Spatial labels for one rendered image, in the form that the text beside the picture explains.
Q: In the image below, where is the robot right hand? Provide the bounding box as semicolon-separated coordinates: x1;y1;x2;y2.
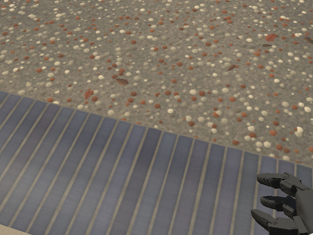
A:
250;171;313;235

